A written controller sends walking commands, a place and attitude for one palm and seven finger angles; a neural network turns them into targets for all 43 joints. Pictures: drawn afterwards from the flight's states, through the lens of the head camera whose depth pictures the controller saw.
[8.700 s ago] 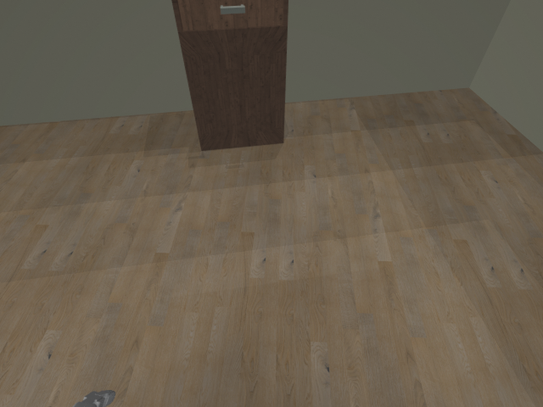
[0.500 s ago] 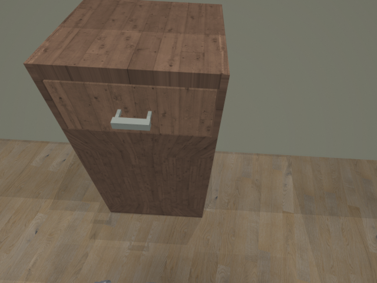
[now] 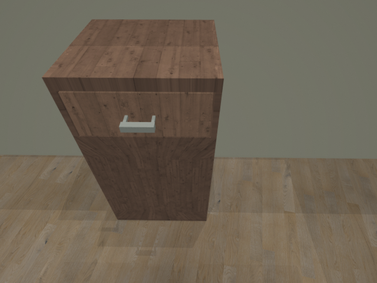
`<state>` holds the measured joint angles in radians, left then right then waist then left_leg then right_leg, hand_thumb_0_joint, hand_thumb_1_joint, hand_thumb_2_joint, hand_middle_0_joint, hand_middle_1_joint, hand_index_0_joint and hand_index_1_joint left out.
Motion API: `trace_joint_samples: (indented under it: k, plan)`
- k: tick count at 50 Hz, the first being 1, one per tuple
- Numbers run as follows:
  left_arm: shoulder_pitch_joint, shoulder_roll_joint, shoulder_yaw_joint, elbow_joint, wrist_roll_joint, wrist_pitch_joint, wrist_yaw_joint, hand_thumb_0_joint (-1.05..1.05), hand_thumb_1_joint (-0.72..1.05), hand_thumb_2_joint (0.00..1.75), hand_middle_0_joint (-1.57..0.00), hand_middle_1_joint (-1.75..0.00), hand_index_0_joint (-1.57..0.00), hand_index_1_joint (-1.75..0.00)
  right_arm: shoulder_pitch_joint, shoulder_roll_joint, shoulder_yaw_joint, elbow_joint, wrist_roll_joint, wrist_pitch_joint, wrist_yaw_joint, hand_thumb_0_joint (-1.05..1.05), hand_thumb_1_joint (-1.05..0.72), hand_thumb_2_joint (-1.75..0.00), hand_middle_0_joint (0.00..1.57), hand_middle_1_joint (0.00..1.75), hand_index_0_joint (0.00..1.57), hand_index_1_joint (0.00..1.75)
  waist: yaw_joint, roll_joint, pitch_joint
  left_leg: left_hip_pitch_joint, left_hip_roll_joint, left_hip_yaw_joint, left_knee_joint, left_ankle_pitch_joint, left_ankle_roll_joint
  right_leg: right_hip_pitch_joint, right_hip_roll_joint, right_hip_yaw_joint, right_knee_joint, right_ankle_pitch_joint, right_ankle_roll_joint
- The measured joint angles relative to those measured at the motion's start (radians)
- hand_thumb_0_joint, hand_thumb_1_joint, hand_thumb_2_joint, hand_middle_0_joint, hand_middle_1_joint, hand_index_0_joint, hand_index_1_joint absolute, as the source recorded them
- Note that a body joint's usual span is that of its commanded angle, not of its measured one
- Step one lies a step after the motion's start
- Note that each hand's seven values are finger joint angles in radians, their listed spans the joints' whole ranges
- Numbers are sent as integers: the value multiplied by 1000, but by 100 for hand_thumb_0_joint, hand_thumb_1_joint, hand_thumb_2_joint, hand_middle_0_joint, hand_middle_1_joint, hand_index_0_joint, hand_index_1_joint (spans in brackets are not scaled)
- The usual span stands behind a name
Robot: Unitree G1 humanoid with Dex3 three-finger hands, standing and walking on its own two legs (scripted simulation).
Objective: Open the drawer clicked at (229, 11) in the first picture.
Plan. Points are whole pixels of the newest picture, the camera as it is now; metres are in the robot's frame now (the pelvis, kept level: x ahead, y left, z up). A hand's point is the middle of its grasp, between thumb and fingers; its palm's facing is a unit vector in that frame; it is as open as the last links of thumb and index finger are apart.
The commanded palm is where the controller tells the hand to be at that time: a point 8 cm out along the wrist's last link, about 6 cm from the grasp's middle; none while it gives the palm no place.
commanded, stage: come to a stop and stand still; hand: left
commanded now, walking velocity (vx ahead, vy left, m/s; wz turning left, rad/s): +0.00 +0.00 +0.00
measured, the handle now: (138, 122) +0.56 +0.19 +0.00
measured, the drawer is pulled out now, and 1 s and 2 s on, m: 0.00 0.00 0.00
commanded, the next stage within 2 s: look again from close up in 0.24 s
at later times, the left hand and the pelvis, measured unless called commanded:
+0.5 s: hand out of the picture -0.04 +0.16 -0.19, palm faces +0.02 -0.99 -0.17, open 7.4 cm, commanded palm none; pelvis -0.01 +0.01 -0.01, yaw +1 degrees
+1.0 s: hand out of the picture +0.03 +0.18 -0.17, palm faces -0.05 -0.97 -0.23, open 7.4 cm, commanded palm +0.11 +0.22 -0.06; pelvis +0.02 +0.01 -0.01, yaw +0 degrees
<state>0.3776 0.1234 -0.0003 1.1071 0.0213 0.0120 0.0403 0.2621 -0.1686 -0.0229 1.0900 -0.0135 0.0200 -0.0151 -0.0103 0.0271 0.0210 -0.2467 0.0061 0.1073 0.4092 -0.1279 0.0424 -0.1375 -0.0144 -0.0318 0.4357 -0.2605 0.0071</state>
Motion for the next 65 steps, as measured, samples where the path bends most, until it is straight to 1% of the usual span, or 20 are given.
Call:
trace_joint_samples:
  k: [17, 19, 21, 23, 25, 28, 31, 36, 41, 48, 49, 50, 51, 53, 54, 55, 57, 60, 62, 65]
  plan:
    - [21, -34, 3, 2, 3, -8, 3, 0, 91, 90, -20, -30, -20, -30, 102, 59, 9, 63, -8, 9, -5, 1, -91, -90, 19, 30, 20, 30, -8, -22, -28, -38, 7, -21, 7, 18, -10, -36, 11, -15, 10, 14, -11]
    - [20, -34, -8, -6, 9, -20, 10, 0, 91, 90, -20, -30, -20, -30, 101, 56, 13, 42, -10, 11, 4, 1, -91, -90, 19, 30, 20, 30, -4, -9, -17, -79, 17, -32, 77, -47, -25, -48, 21, -19, 18, 15, -13]
    - [21, -32, -12, -19, 8, -23, 8, 0, 90, 90, -20, -30, -20, -30, 98, 49, 9, 8, -14, 9, 13, 1, -91, -90, 19, 30, 20, 30, -17, 8, -8, -124, 25, -48, 155, -115, -30, -70, 30, -28, 47, 1, -17]
    - [13, -26, -11, -24, 5, -22, 5, 1, 90, 90, -20, -30, -21, -30, 101, 43, 8, -18, -15, 0, 15, 1, -91, -90, 19, 30, 20, 30, -31, 20, -1, -141, 26, -57, 188, -91, -17, -84, 31, -36, 88, -21, -13]
    - [1, -13, -6, -25, 1, -19, 5, 1, 90, 90, -20, -30, -21, -30, 109, 42, 11, -31, -16, -10, 13, 1, -91, -90, 19, 30, 20, 30, -35, 15, -4, -138, 19, -50, 205, -59, 4, -92, 21, -32, 135, -52, -9]
    - [-18, 4, 5, -39, 4, -9, 5, 1, 90, 90, -20, -30, -20, -30, 117, 44, 14, -38, -18, -10, 8, 1, -91, -90, 19, 30, 20, 30, -31, 7, -31, -129, 0, -39, 207, -90, 23, -99, 6, -17, 168, -97, -20]
    - [-35, 15, 9, -63, 8, -15, 3, 1, 91, 90, -20, -30, -20, -30, 101, 43, 17, -36, -17, -4, 6, 1, -91, -90, 19, 30, 20, 30, -18, 6, -47, -117, -18, -30, 173, -80, 30, -97, -1, 4, 152, -81, -25]
    - [-40, 19, 6, -83, 7, -28, 1, 0, 91, 90, -19, -30, -20, -30, 65, 18, 16, -26, -19, -5, 0, 3, -94, -90, 20, 30, 20, 30, 4, 3, -49, -91, -31, -18, 114, -55, 32, -83, -13, 18, 111, -60, -1]
    - [-28, 23, 0, -67, 6, -26, -1, 0, 91, 90, -19, -30, -20, -30, 36, 2, 17, -35, -12, -27, 3, 2, -93, -90, 20, 30, 20, 30, 2, -16, -36, -66, -33, -9, 73, -44, 30, -66, -15, 29, 78, -47, 13]
    - [-21, 20, -13, -39, 9, -25, 0, 0, 91, 90, -19, -30, -20, -30, 10, -1, 26, -33, -4, -33, 2, 1, -92, -90, 19, 30, 20, 30, 7, -34, -17, -52, -19, -14, 70, -55, 16, -38, -1, 25, 46, -44, 9]
    - [25, 27, -34, -197, 37, 47, 6, 1, 90, 90, -20, -30, -20, -30, 27, -4, 33, -81, 13, -38, -3, 1, -92, -90, 19, 30, 20, 30, 10, -37, -10, -59, -18, -15, 84, -63, 15, -45, 0, 24, 58, -49, 6]
    - [80, 44, -52, -391, 69, 77, 27, 1, 91, 90, -20, -30, -20, -30, 51, -7, 42, -128, 28, -83, -20, 1, -92, -90, 20, 30, 20, 30, 20, -46, -6, -64, -22, -11, 91, -68, 13, -63, -4, 24, 91, -64, -8]
    - [122, 71, -56, -555, 84, 75, 70, 3, 92, 90, -20, -30, -21, -30, 68, -8, 45, -157, 39, -141, -38, 1, -92, -90, 20, 30, 20, 30, 32, -55, -12, -69, -28, -5, 94, -71, 10, -87, -11, 24, 133, -86, -21]
    - [155, 119, -59, -798, 103, 73, 146, 4, 92, 89, -21, -31, -21, -31, 74, -15, 42, -206, 59, -220, -63, 1, -92, -90, 20, 30, 20, 30, 32, -62, -35, -86, -46, 0, 107, -77, 7, -132, -20, 20, 187, -109, -32]
    - [148, 135, -64, -891, 131, 79, 174, 4, 91, 88, -21, -32, -21, -32, 68, -27, 39, -235, 61, -244, -69, 1, -92, -90, 20, 30, 20, 30, 25, -50, -45, -99, -53, -5, 123, -82, 7, -145, -23, 19, 208, -115, -32]
    - [130, 145, -71, -962, 179, 79, 200, 4, 90, 88, -21, -33, -21, -33, 56, -43, 36, -262, 56, -261, -73, 1, -92, -90, 20, 30, 20, 30, 17, -28, -59, -118, -53, -12, 144, -91, 8, -157, -25, 12, 222, -124, -26]
    - [80, 158, -79, -1049, 311, 72, 251, 3, 87, 87, -21, -35, -21, -34, 16, -74, 29, -317, 35, -263, -68, 1, -91, -90, 20, 30, 20, 30, 1, 23, -93, -161, -46, -22, 188, -109, 8, -186, -18, 2, 242, -138, -20]
    - [17, 169, -66, -1077, 558, 48, 316, 2, 81, 85, -20, -38, -21, -38, -69, -84, 13, -398, -2, -201, -38, 1, -91, -90, 20, 30, 20, 30, 0, 54, -140, -232, -25, -9, 243, -134, -1, -263, -1, 16, 293, -156, -30]
    - [15, 164, -61, -1065, 704, 32, 329, 2, 76, 83, -20, -40, -21, -40, -120, -74, 2, -441, -11, -133, -11, 1, -91, -90, 20, 30, 20, 30, 19, 41, -154, -259, -9, 10, 262, -146, -10, -305, 13, 37, 324, -165, -40]
    - [69, 165, -71, -1057, 861, -5, 324, 1, 69, 80, -20, -44, -21, -44, -165, -65, -4, -490, -17, -47, 22, 1, -91, -90, 20, 30, 20, 30, 60, -12, -164, -299, 7, 24, 283, -158, -28, -360, 28, 52, 365, -182, -57]
